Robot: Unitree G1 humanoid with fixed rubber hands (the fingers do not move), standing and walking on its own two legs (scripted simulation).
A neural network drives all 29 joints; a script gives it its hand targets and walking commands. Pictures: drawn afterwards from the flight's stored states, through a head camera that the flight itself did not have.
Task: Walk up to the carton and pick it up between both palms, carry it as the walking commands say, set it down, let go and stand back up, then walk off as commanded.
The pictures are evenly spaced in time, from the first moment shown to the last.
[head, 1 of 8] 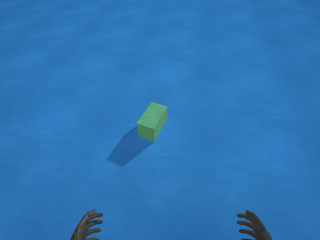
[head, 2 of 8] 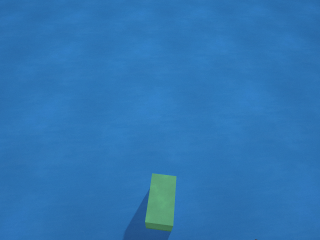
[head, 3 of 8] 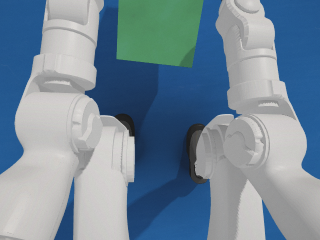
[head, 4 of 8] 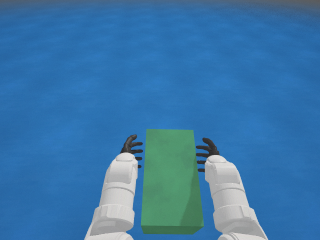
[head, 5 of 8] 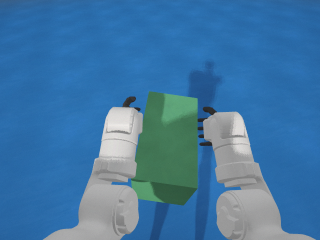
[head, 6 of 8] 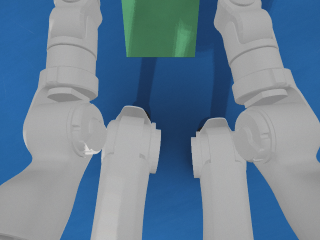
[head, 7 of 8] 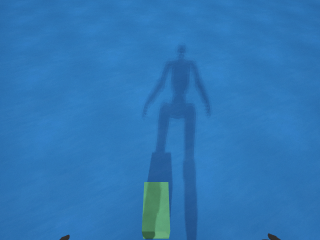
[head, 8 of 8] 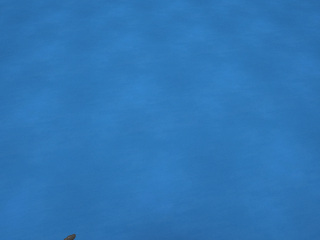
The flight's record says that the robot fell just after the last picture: no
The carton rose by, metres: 0.73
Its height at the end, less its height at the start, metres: +0.00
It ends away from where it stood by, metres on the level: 0.99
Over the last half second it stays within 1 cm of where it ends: yes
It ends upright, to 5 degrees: yes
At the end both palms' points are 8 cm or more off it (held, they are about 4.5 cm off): yes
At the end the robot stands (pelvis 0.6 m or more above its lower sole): yes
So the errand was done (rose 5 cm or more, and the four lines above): yes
